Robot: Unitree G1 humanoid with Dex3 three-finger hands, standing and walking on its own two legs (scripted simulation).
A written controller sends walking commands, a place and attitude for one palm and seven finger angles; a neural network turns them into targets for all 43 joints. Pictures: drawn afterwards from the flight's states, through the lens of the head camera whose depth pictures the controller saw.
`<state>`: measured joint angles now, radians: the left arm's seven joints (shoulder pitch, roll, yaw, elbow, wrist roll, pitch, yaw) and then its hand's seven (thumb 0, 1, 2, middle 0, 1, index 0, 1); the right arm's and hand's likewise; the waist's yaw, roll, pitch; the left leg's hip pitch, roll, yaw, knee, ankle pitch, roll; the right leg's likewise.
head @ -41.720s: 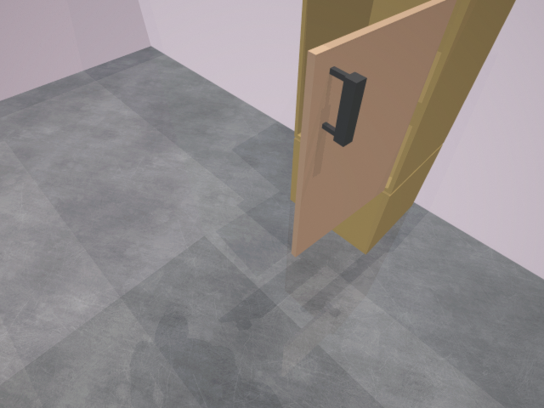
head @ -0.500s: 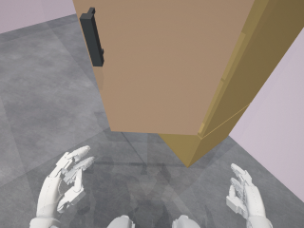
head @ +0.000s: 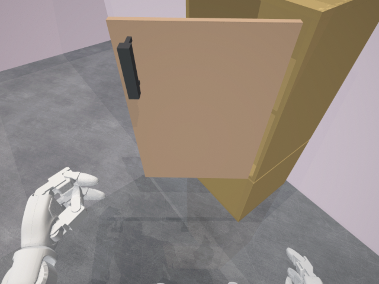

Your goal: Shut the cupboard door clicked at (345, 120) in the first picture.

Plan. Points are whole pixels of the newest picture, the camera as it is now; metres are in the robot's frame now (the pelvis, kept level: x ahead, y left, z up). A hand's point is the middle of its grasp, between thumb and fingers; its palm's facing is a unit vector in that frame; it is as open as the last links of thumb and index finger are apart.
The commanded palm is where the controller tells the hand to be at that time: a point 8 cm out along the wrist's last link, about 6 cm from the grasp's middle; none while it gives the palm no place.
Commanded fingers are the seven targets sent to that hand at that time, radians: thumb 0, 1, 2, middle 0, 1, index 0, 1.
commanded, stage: raise the hand and make a fist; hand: left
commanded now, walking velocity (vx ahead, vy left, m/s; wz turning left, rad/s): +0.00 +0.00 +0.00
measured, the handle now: (131, 68) +0.53 +0.17 +0.20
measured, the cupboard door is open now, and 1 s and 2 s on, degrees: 51 51 51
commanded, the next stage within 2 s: bring the fist close to the handle in 1.04 s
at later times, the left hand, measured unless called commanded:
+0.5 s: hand (86, 168) +0.26 +0.19 +0.17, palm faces +0.05 -1.00 -0.08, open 3.1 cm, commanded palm +0.23 +0.24 +0.18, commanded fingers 0.00 0.90 0.90 -1.30 -1.50 -1.30 -1.50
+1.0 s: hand (80, 158) +0.26 +0.19 +0.20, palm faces +0.12 -0.99 -0.06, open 3.2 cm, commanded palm +0.23 +0.22 +0.20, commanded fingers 0.00 0.90 0.90 -1.30 -1.50 -1.30 -1.50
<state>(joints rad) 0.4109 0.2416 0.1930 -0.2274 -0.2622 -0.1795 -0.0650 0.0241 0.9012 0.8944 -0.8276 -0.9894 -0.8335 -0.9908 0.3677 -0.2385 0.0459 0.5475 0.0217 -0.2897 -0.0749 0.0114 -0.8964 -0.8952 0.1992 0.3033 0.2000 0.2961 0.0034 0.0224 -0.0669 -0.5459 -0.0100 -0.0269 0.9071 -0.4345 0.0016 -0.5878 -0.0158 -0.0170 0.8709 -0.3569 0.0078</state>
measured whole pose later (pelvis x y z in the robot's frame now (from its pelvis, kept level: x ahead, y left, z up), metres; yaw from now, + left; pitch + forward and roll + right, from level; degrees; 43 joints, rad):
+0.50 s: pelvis +0.04 +0.00 +0.03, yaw +1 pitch +0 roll -1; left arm 0.26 0.26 0.20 -0.33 -0.29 0.10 -0.23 0.02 0.90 0.90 -1.25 -1.45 -1.26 -1.45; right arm 0.22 -0.24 0.08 0.57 0.05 -0.29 -0.09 0.01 -0.90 -0.89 0.20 0.30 0.20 0.30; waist 0.08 0.06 -0.06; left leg -0.30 -0.01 -0.05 0.69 -0.40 0.00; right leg -0.33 -0.02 -0.05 0.67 -0.34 0.01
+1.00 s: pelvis +0.03 -0.02 +0.04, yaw +1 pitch -3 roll +0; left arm 0.20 0.27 0.26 -0.33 -0.30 0.16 -0.17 0.02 0.90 0.89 -1.30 -1.50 -1.30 -1.50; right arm 0.23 -0.24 0.07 0.61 0.06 -0.26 -0.10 0.01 -0.90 -0.90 0.20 0.30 0.20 0.30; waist 0.07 0.05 -0.03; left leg -0.20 0.01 -0.05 0.59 -0.34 -0.02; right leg -0.25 0.00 -0.04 0.59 -0.29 -0.01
